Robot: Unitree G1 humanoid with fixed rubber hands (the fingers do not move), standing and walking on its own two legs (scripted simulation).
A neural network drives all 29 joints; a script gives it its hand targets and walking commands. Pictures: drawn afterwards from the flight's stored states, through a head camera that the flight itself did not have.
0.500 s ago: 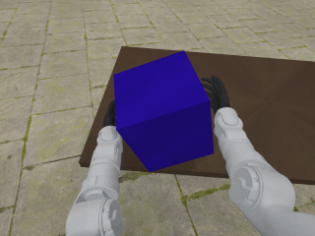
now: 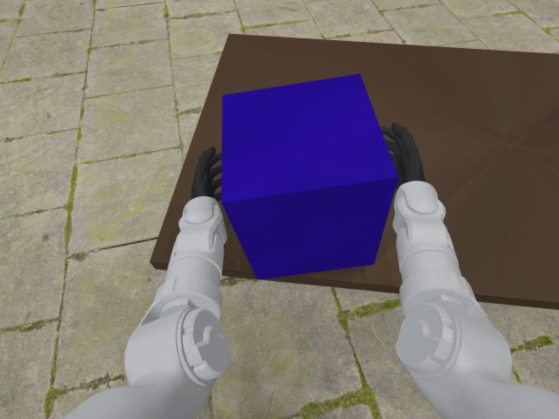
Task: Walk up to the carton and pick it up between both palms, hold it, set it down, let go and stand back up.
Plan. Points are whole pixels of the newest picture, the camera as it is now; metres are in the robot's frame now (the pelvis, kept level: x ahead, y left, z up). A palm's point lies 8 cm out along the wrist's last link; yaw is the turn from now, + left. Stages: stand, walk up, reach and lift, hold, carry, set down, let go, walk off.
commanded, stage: set down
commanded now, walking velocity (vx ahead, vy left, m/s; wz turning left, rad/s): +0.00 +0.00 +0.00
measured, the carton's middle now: (304, 186) +0.45 +0.03 +0.02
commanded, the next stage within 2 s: none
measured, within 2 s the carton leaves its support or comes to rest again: rests again in 0.80 s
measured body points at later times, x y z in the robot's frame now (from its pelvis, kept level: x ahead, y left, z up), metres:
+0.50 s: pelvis +0.03 +0.02 +0.00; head +0.10 +0.00 +0.44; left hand +0.45 +0.17 +0.03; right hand +0.46 -0.13 +0.04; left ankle -0.01 +0.11 -0.75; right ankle +0.01 -0.09 -0.75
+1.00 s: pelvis +0.00 +0.00 +0.00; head +0.07 +0.01 +0.44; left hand +0.41 +0.17 +0.03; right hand +0.43 -0.13 +0.04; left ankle -0.01 +0.11 -0.75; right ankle +0.01 -0.09 -0.75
